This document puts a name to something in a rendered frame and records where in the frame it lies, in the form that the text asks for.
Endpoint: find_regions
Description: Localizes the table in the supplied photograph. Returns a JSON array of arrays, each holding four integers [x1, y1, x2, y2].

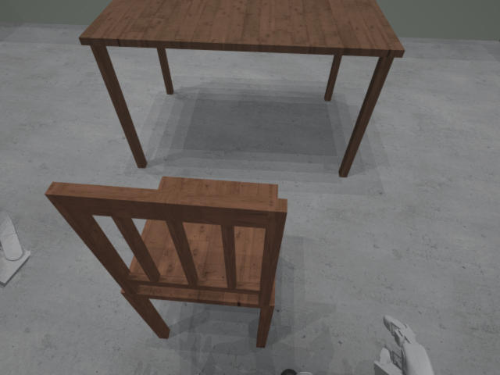
[[79, 0, 405, 177]]

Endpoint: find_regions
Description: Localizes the robot left hand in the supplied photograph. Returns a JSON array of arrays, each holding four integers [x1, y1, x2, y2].
[[0, 209, 30, 288]]

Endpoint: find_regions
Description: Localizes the chair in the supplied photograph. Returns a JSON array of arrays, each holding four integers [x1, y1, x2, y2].
[[45, 177, 288, 348]]

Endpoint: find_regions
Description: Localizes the robot right hand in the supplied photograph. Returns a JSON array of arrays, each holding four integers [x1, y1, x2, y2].
[[374, 315, 434, 375]]

